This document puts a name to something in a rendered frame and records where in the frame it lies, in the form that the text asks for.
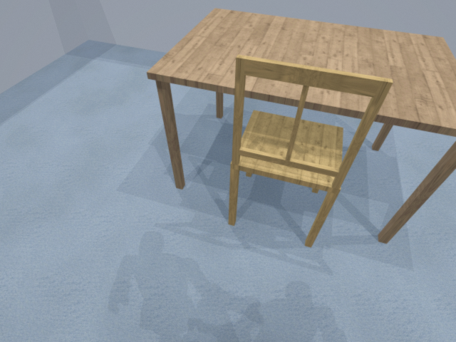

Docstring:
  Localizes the table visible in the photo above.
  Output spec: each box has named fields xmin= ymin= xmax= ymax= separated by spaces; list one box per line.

xmin=147 ymin=8 xmax=456 ymax=244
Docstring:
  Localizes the chair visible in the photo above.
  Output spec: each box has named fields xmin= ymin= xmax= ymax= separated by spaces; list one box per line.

xmin=229 ymin=55 xmax=393 ymax=247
